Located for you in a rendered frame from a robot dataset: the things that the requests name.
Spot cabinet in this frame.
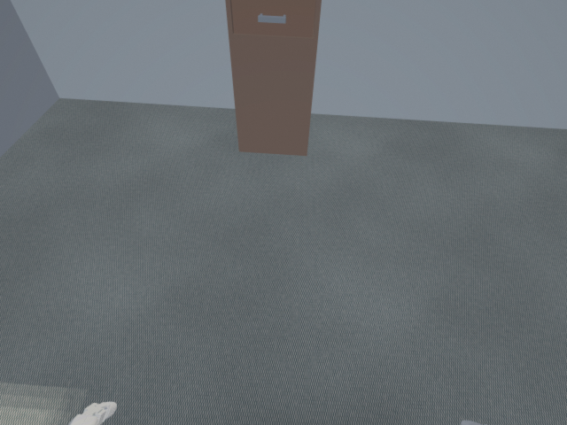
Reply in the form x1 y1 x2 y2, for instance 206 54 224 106
225 0 322 156

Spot robot left hand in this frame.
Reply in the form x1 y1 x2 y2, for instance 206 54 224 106
68 402 117 425

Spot handle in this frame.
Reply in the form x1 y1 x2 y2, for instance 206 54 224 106
258 13 286 24

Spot drawer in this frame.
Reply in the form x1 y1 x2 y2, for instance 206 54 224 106
231 0 315 37

